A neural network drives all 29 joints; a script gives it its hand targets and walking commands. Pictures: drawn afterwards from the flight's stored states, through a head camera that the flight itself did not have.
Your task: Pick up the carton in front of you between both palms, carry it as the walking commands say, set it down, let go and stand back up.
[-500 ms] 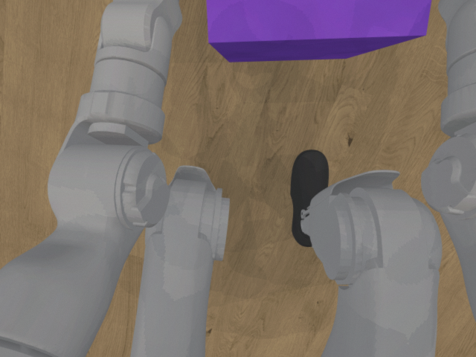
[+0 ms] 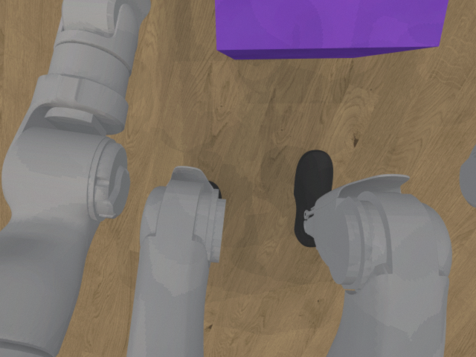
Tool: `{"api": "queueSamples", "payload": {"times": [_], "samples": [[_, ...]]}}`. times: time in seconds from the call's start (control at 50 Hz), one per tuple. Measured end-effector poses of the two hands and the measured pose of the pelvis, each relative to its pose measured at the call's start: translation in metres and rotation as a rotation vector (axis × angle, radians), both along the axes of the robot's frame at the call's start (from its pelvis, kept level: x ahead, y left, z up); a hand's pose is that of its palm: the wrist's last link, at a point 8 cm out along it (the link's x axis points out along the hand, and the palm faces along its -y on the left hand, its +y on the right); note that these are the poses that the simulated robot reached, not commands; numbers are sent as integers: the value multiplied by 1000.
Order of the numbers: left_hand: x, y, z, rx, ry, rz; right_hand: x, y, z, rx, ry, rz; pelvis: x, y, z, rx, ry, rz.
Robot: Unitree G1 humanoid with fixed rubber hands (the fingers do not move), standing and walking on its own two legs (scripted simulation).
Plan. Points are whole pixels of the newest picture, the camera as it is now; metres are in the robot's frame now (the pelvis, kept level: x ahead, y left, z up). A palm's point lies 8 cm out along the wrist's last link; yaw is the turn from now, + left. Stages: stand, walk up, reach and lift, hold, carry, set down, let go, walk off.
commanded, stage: set down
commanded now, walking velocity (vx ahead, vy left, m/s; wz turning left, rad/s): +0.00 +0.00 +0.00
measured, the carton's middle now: out of the picture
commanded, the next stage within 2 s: let go in 1.00 s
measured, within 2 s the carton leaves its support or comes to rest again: neither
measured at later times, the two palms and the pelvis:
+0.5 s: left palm out of the picture +0.58 +0.09 +0.00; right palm out of the picture +0.56 -0.29 -0.01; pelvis +0.00 -0.01 +0.10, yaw -1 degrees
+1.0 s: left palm out of the picture +0.58 +0.10 +0.15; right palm out of the picture +0.55 -0.30 +0.14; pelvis +0.03 -0.01 +0.24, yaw -3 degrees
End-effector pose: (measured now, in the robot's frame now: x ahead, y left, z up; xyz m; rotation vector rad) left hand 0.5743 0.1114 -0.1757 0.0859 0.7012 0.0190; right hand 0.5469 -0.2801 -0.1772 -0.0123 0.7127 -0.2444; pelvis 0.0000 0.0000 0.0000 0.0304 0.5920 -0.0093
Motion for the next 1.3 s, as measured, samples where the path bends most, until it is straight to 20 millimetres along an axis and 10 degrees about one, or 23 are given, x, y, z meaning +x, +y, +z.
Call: {"api": "queueSamples", "payload": {"times": [0.34,1.04,1.3], "samples": [[8,-22,133,15,-52,28,8,-4,132,5,-58,21,-3,0,67,30,108,-41],[8,-13,331,14,-79,25,4,-18,329,-12,-68,41,30,-14,251,37,210,-74],[-53,6,372,125,11,-72,-65,-22,367,-91,39,86,57,-19,312,19,124,-83]]}}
